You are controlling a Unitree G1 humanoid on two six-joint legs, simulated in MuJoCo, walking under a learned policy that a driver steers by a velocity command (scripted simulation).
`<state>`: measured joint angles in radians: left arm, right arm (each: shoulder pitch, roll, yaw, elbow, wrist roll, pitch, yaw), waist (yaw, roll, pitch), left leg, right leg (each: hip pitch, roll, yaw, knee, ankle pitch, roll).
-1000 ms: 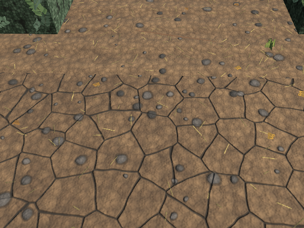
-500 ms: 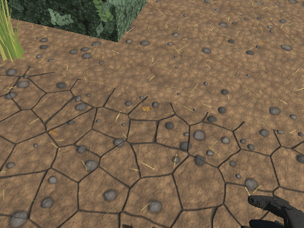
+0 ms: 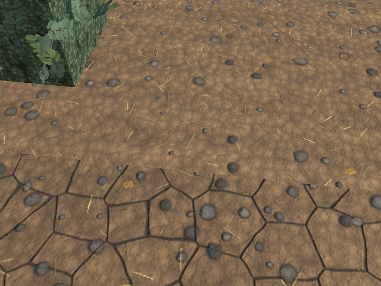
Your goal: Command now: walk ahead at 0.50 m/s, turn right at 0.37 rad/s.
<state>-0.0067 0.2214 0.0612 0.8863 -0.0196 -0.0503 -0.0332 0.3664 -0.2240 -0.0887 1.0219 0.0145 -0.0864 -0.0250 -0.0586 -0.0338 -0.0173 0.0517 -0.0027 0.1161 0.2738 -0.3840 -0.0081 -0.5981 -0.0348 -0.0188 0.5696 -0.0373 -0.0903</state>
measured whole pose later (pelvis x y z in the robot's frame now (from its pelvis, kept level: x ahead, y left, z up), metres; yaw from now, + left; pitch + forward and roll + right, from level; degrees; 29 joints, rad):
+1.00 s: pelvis +0.52 -0.12 +0.01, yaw -28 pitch +3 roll +2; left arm 0.03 0.24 0.05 0.69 -0.02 -0.05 -0.03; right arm 0.37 -0.28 -0.07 0.95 0.03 -0.08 0.01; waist -0.11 -0.04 0.01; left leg 0.03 0.01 0.12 0.26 -0.34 -0.02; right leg -0.57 -0.06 0.00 0.57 -0.09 -0.05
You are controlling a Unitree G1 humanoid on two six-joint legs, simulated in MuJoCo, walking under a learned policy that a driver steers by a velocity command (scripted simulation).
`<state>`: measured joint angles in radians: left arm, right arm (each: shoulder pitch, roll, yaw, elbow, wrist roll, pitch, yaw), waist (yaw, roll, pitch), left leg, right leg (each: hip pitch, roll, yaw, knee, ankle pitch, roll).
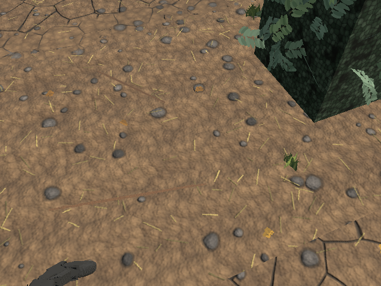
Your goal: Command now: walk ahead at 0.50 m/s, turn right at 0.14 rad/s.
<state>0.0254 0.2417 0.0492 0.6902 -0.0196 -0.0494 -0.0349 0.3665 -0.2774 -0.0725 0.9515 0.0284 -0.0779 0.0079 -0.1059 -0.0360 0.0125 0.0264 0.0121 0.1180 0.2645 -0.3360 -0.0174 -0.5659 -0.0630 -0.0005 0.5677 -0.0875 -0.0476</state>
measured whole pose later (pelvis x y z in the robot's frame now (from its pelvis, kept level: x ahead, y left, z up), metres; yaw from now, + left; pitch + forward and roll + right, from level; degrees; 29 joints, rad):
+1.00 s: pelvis +0.53 +0.02 +0.01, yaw +2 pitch +2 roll +1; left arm 0.04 0.26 0.06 0.79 -0.01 -0.07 -0.01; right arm 0.36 -0.26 -0.05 0.94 0.02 -0.07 0.00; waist -0.09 -0.04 0.01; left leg -0.03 -0.05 0.02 0.24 -0.25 0.05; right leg -0.63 -0.10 0.05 0.58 0.06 0.01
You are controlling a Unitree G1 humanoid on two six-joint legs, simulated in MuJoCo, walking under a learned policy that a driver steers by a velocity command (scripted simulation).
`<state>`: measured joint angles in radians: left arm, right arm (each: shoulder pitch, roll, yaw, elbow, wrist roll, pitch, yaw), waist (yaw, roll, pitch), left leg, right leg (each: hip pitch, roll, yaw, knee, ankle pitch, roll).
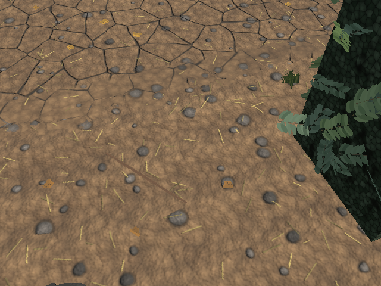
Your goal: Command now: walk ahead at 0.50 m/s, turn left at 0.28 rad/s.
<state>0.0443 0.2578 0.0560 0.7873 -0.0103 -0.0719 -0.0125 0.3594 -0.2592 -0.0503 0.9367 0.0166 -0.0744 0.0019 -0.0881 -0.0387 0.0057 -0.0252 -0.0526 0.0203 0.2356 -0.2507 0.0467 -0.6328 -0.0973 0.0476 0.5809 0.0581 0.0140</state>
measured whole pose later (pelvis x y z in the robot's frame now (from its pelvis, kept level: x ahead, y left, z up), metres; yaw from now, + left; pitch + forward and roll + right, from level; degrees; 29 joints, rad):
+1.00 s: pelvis +0.50 +0.13 +0.00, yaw +30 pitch +2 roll +0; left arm 0.05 0.28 0.06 0.79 0.00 -0.09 -0.02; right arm 0.33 -0.26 -0.06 0.78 0.01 -0.06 0.00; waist -0.06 -0.05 0.03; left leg -0.06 -0.10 -0.08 0.28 -0.24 0.09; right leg -0.66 -0.09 0.05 0.62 0.10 0.04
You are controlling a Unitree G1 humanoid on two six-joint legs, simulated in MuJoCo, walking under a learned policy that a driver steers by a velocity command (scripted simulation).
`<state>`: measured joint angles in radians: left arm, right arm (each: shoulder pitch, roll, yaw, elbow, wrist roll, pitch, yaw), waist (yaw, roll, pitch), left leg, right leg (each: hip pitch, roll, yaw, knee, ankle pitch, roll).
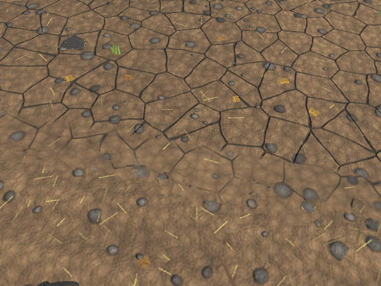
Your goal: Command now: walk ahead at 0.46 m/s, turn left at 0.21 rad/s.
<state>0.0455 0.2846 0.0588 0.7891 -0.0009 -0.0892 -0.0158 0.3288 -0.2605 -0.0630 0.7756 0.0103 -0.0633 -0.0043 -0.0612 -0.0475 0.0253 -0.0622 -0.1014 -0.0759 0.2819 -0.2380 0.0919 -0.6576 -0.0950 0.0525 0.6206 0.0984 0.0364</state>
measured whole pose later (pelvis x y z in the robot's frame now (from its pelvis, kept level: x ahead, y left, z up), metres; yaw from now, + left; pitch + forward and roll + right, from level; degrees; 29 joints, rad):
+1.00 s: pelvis +0.24 -0.01 -0.01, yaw +1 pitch -1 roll +0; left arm 0.12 0.25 0.03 1.03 0.00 0.01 0.02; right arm 0.18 -0.23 -0.04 0.95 0.00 0.00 -0.03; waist 0.01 0.00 0.04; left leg -0.19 0.01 -0.02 0.52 -0.31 -0.01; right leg -0.21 -0.02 -0.01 0.51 -0.28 0.01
